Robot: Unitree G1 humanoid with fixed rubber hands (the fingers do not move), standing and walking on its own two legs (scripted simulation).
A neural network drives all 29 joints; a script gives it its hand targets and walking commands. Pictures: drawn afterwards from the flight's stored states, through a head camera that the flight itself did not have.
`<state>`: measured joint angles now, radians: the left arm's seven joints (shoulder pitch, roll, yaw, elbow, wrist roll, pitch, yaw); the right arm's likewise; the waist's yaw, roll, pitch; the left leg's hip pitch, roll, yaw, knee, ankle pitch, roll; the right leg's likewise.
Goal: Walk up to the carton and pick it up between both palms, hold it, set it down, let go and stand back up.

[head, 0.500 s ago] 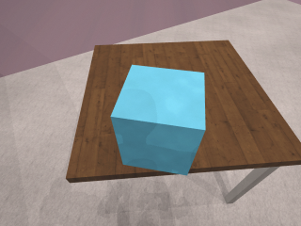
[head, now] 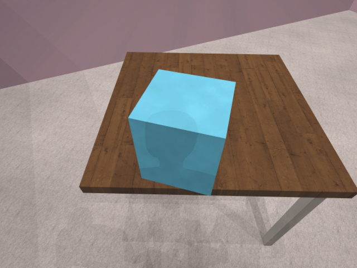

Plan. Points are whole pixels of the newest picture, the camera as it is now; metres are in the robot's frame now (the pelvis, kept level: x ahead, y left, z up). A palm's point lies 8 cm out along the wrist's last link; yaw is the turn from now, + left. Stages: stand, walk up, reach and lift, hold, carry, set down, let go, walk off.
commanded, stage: walk up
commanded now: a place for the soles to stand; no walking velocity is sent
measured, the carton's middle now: (185, 133) +0.47 +0.01 +0.02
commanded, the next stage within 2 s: reach and lift in 1.22 s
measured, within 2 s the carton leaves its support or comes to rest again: neither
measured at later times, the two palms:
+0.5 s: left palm out of the picture +0.04 +0.25 -0.12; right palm out of the picture +0.05 -0.26 -0.11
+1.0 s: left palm out of the picture +0.04 +0.26 -0.12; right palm out of the picture +0.11 -0.25 -0.11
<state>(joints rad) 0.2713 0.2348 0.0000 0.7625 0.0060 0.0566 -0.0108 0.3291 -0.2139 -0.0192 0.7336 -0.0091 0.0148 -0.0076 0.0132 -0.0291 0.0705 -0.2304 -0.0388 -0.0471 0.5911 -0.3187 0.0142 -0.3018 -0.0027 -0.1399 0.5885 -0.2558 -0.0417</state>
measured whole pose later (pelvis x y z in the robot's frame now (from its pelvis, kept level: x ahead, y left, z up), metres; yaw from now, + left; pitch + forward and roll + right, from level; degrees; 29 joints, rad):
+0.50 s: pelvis +0.00 -0.01 +0.01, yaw +4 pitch -1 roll +0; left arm 0.29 0.26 0.01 0.84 0.01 0.03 0.00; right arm 0.38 -0.22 -0.02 0.80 -0.01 0.00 -0.02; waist 0.00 -0.01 0.03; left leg -0.23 -0.04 -0.12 0.53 -0.28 -0.01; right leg -0.25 0.00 -0.21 0.47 -0.21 -0.08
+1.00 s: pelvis +0.02 -0.01 +0.00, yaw +7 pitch -1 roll -1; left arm 0.26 0.27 -0.01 0.87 0.00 0.04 0.01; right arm 0.31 -0.23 0.00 0.79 -0.01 0.00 -0.03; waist 0.02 0.00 0.05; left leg -0.23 -0.06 -0.16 0.57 -0.32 0.00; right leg -0.23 -0.02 -0.25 0.51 -0.26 -0.08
